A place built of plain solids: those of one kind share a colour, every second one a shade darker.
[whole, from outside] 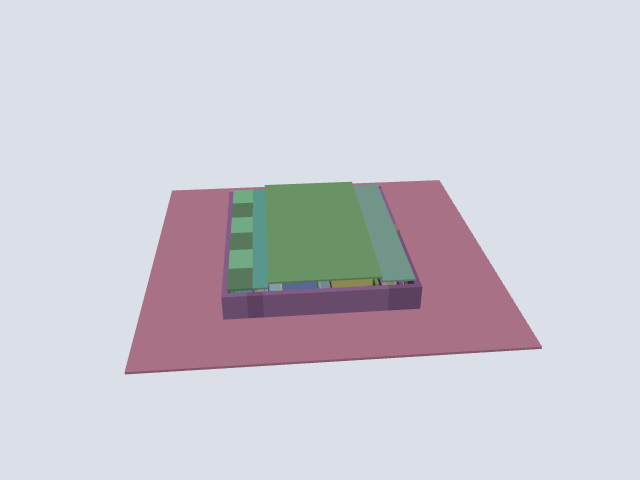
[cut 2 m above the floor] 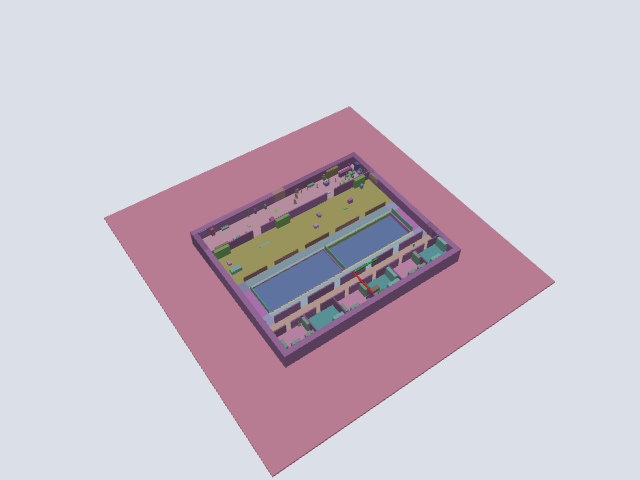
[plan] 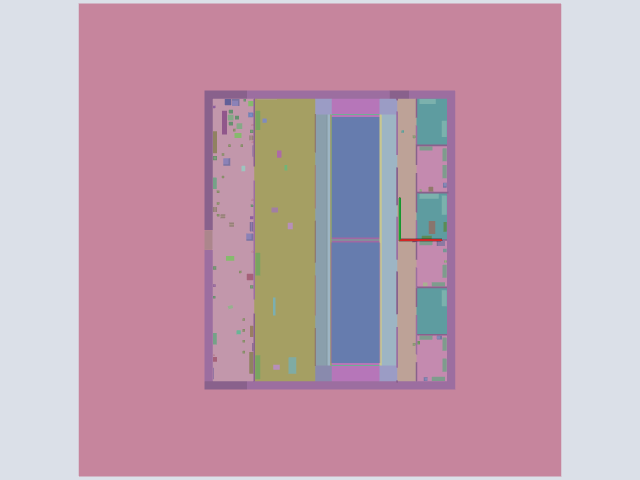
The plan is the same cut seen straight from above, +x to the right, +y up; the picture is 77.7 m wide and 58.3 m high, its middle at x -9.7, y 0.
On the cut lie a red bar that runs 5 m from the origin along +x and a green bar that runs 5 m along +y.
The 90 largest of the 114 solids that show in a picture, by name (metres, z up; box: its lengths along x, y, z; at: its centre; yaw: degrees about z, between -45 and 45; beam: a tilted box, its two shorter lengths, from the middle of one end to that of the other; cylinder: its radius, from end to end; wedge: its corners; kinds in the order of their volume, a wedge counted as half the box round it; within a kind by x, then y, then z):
{
 "ground_under_all_1": {"box": [58.6, 57.46, 0.4], "at": [-9.71, 0.0, -0.75]},
 "wall_1": {"box": [1.0, 16.95, 4.16], "at": [-23.23, -9.68, 1.48]},
 "wall_2": {"box": [1.0, 16.95, 4.16], "at": [-23.23, 9.68, 1.48]},
 "wall_3": {"box": [6.95, 1.0, 4.16], "at": [-20.25, -17.65, 1.48]},
 "wall_4": {"box": [6.95, 1.0, 4.16], "at": [-20.25, 17.65, 1.48]},
 "wall_5": {"box": [0.2, 8.43, 4.16], "at": [-17.68, -13.14, 1.48]},
 "wall_6": {"box": [0.2, 14.44, 4.16], "at": [-17.68, 0.0, 1.48]},
 "wall_7": {"box": [0.2, 8.43, 4.16], "at": [-17.68, 13.14, 1.48]},
 "wall_8": {"box": [19.15, 1.0, 4.16], "at": [-9.01, -17.65, 1.48]},
 "wall_9": {"box": [19.15, 1.0, 4.16], "at": [-9.01, 17.65, 1.48]},
 "wall_10": {"box": [0.2, 4.96, 4.16], "at": [-0.33, -13.03, 1.48]},
 "wall_11": {"box": [0.2, 5.2, 4.16], "at": [-0.33, -6.41, 1.48]},
 "wall_12": {"box": [0.2, 5.24, 4.16], "at": [-0.33, 0.21, 1.48]},
 "wall_13": {"box": [0.2, 4.58, 4.16], "at": [-0.33, 6.52, 1.48]},
 "wall_14": {"box": [0.2, 5.29, 4.16], "at": [-0.33, 12.96, 1.48]},
 "wall_15": {"box": [4.15, 1.0, 4.16], "at": [0.84, -17.65, 1.48]},
 "wall_16": {"box": [4.15, 1.0, 4.16], "at": [0.84, 17.65, 1.48]},
 "wall_17": {"box": [0.2, 2.5, 4.16], "at": [2.02, -16.1, 1.48]},
 "wall_18": {"box": [0.2, 4.8, 4.16], "at": [2.02, -11.5, 1.48]},
 "wall_19": {"box": [0.2, 2.5, 4.16], "at": [2.02, -6.9, 1.48]},
 "wall_20": {"box": [0.2, 2.5, 4.16], "at": [2.02, -4.6, 1.48]},
 "wall_21": {"box": [0.2, 4.8, 4.16], "at": [2.02, 0.0, 1.48]},
 "wall_22": {"box": [0.2, 2.5, 4.16], "at": [2.02, 1.15, 1.48]},
 "wall_23": {"box": [0.2, 2.5, 4.16], "at": [2.02, 4.6, 1.48]},
 "wall_24": {"box": [0.2, 2.5, 4.16], "at": [2.02, 6.9, 1.48]},
 "wall_25": {"box": [0.2, 4.8, 4.16], "at": [2.02, 11.5, 1.48]},
 "wall_26": {"box": [0.2, 2.5, 4.16], "at": [2.02, 12.65, 1.48]},
 "wall_27": {"box": [0.2, 2.5, 4.16], "at": [2.02, 16.1, 1.48]},
 "wall_28": {"box": [5.6, 1.0, 4.16], "at": [3.92, -17.65, 1.48]},
 "wall_29": {"box": [4.0, 0.2, 4.16], "at": [3.92, -11.5, 1.48]},
 "wall_30": {"box": [4.0, 0.2, 4.16], "at": [3.92, -5.75, 1.48]},
 "wall_31": {"box": [4.0, 0.2, 4.16], "at": [3.92, 11.5, 1.48]},
 "wall_32": {"box": [5.6, 1.0, 4.16], "at": [3.92, 17.65, 1.48]},
 "wall_33": {"box": [1.0, 7.55, 4.16], "at": [6.22, -14.38, 1.48]},
 "wall_34": {"box": [1.0, 7.55, 4.16], "at": [6.22, -8.62, 1.48]},
 "wall_35": {"box": [1.0, 7.55, 4.16], "at": [6.22, -2.88, 1.48]},
 "wall_36": {"box": [1.0, 7.55, 4.16], "at": [6.22, 2.88, 1.48]},
 "wall_37": {"box": [1.0, 7.55, 4.16], "at": [6.22, 8.62, 1.48]},
 "wall_38": {"box": [1.0, 7.55, 4.16], "at": [6.22, 14.38, 1.48]},
 "floor_yard_1": {"box": [7.4, 34.5, 1.36], "at": [-13.98, 0.0, 0.08]},
 "floor_lobby_1": {"box": [5.15, 34.5, 1.36], "at": [-20.25, 0.0, 0.08]},
 "ceil_hall_1": {"box": [17.35, 34.5, 0.3], "at": [-9.01, 0.0, 5.06]},
 "floor_plot_1": {"box": [5.8, 14.65, 1.18], "at": [-5.38, -7.62, -0.01]},
 "floor_plot_2": {"box": [5.8, 14.65, 0.6], "at": [-5.38, 7.62, -0.3]},
 "floor_walkway_1": {"box": [1.37, 30.5, 1.36], "at": [-9.6, 0.0, 0.08]},
 "floor_walkway_2": {"box": [0.33, 30.5, 1.36], "at": [-8.63, 0.0, 0.08]},
 "floor_walkway_3": {"box": [1.87, 30.5, 1.36], "at": [-1.26, 0.0, 0.08]},
 "floor_back_corridor_1": {"box": [2.35, 34.5, 1.36], "at": [0.84, 0.0, 0.08]},
 "floor_office_1": {"box": [3.8, 5.75, 1.36], "at": [3.92, -8.62, 0.08]},
 "floor_office_2": {"box": [3.8, 5.75, 1.36], "at": [3.92, 2.88, 0.08]},
 "floor_office_3": {"box": [3.8, 5.75, 1.36], "at": [3.92, 14.38, 0.08]},
 "floor_store_1": {"box": [3.8, 5.75, 1.36], "at": [3.92, -14.38, 0.08]},
 "floor_store_2": {"box": [3.8, 5.75, 1.36], "at": [3.92, -2.88, 0.08]},
 "floor_store_3": {"box": [3.8, 5.75, 1.36], "at": [3.92, 8.62, 0.08]},
 "ceil_lobby_1": {"box": [5.15, 34.5, 0.3], "at": [-20.25, 0.0, 4.31]},
 "floor_baulk_1": {"box": [5.8, 2.3, 1.36], "at": [-5.38, -16.1, 0.08]},
 "floor_baulk_2": {"box": [5.8, 0.6, 1.36], "at": [-5.38, 0.0, 0.08]},
 "floor_baulk_3": {"box": [5.8, 2.3, 1.36], "at": [-5.38, 16.1, 0.08]},
 "ceil_back_corridor_1": {"box": [2.35, 34.5, 0.3], "at": [0.84, 0.0, 4.16]},
 "floor_walkway_end_1": {"box": [2.0, 2.0, 1.36], "at": [-9.28, -16.25, 0.08]},
 "floor_walkway_end_2": {"box": [2.0, 2.0, 1.36], "at": [-9.28, 16.25, 0.08]},
 "floor_walkway_end_3": {"box": [2.15, 2.0, 1.36], "at": [-1.41, -16.25, 0.08]},
 "floor_walkway_end_4": {"box": [2.15, 2.0, 1.36], "at": [-1.41, 16.25, 0.08]},
 "ceil_office_1": {"box": [3.8, 5.75, 0.3], "at": [3.92, -8.62, 4.16]},
 "ceil_office_2": {"box": [3.8, 5.75, 0.3], "at": [3.92, 2.88, 4.16]},
 "ceil_office_3": {"box": [3.8, 5.75, 0.3], "at": [3.92, 14.38, 4.16]},
 "ceil_store_1": {"box": [3.8, 5.75, 0.3], "at": [3.92, -14.38, 4.16]},
 "ceil_store_2": {"box": [3.8, 5.75, 0.3], "at": [3.92, -2.88, 4.16]},
 "ceil_store_3": {"box": [3.8, 5.75, 0.3], "at": [3.92, 8.62, 4.16]},
 "cabinets_office_1": {"box": [2.0, 0.6, 2.0], "at": [3.37, 16.82, 1.76]},
 "cabinets_office_2": {"box": [2.35, 0.6, 2.0], "at": [3.54, 5.32, 1.76]},
 "cabinets_office_3": {"box": [0.6, 1.95, 2.0], "at": [5.39, -7.08, 1.76]},
 "cabinets_office_4": {"box": [0.6, 2.35, 2.0], "at": [5.39, 4.22, 1.76]},
 "cabinets_office_5": {"box": [0.6, 2.0, 2.0], "at": [5.39, 13.5, 1.76]},
 "floor_walkway_cope_near_1": {"box": [0.28, 30.5, 1.36], "at": [-2.34, 0.0, 0.08]},
 "door_leaf_1": {"box": [0.97, 2.4, 4.63], "at": [-23.25, 0.0, 1.72]},
 "cabinets_hall_1": {"box": [0.6, 2.9, 2.0], "at": [-17.25, -15.45, 1.76]},
 "cabinets_hall_2": {"box": [0.6, 2.75, 2.0], "at": [-17.25, -2.92, 1.76]},
 "cabinets_hall_3": {"box": [0.6, 2.35, 2.0], "at": [-17.25, 14.53, 1.76]},
 "floor_walkway_cope_far_1": {"box": [0.19, 30.5, 1.36], "at": [-8.38, 0.0, 0.08]},
 "rail_baulk_1": {"box": [5.8, 0.12, 2.41], "at": [-5.38, -15.25, 0.6]},
 "rail_baulk_2": {"box": [5.8, 0.12, 2.41], "at": [-5.38, 0.0, 0.6]},
 "rail_baulk_3": {"box": [5.8, 0.12, 2.41], "at": [-5.38, 15.25, 0.6]},
 "lockers_lobby_1": {"box": [0.5, 2.65, 1.8], "at": [-22.45, 11.88, 1.66]},
 "lockers_lobby_2": {"box": [0.5, 2.65, 1.8], "at": [-18.06, -14.93, 1.66]},
 "floor_walkway_warn_far_1": {"box": [0.11, 30.5, 1.36], "at": [-8.86, 0.0, 0.08]},
 "step_kerb_1": {"box": [0.1, 14.65, 1.41], "at": [-8.33, -7.62, 0.1]},
 "step_kerb_2": {"box": [0.1, 14.65, 1.41], "at": [-2.43, -7.62, 0.1]},
 "desk_lobby_1": {"box": [0.6, 2.9, 1.05], "at": [-21.3, 14.25, 1.28]},
 "shelves_store_1": {"box": [1.6, 0.5, 2.0], "at": [3.17, -11.88, 1.76]}
}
